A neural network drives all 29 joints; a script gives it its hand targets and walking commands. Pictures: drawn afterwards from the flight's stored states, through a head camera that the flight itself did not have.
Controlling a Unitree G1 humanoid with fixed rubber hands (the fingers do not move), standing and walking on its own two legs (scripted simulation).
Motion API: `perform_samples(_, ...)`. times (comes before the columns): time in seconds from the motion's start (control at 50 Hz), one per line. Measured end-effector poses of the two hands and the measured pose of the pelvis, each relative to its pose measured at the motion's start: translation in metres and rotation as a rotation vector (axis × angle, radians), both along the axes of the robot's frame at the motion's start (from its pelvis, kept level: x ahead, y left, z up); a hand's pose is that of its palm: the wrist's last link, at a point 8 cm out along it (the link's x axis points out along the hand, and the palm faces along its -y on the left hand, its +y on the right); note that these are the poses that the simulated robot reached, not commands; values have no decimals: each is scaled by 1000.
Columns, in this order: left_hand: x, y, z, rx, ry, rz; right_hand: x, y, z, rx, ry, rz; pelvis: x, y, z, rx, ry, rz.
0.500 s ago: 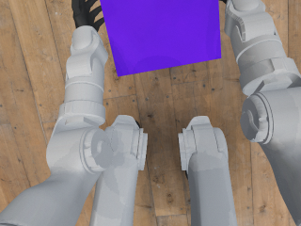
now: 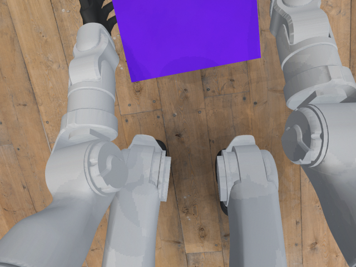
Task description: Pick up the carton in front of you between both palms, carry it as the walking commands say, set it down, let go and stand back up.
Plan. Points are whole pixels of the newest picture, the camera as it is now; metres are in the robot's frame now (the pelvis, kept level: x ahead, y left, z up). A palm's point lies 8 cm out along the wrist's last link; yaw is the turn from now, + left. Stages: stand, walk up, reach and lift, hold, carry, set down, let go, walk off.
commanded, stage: set down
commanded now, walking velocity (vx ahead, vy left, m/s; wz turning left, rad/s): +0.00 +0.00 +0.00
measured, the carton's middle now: (187, 19) +0.54 +0.00 -0.25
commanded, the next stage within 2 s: let go in 1.64 s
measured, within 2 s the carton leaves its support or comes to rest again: neither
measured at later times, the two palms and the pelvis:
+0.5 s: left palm (91, 41) +0.50 +0.18 -0.19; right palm (293, 9) +0.53 -0.20 -0.21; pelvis +0.00 +0.00 -0.01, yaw +0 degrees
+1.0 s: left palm (42, 15) +0.51 +0.17 -0.06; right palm out of the picture +0.56 -0.20 -0.05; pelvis -0.01 +0.01 +0.06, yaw -1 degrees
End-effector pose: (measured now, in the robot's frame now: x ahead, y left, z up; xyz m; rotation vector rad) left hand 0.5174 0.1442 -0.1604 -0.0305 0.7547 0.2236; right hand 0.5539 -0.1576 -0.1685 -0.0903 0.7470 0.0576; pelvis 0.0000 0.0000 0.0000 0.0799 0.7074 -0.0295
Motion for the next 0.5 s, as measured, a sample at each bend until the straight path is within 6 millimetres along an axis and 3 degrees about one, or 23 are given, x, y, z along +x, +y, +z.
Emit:
perform_samples(0.36, 5, 4, -12, 15, -2, -38, 2, -3, -15, 19, -25, 12, 7, 0, -5, 6, 13, 0)
perform_samples(0.42, -8, 8, -23, 40, 44, -56, -11, -13, -29, -19, 4, -2, 4, 2, -6, 4, -4, -3)
perform_samples(0.5, -20, 31, -29, 72, 54, -10, -28, -38, -42, -53, 17, -61, -3, 4, -8, -1, -30, -6)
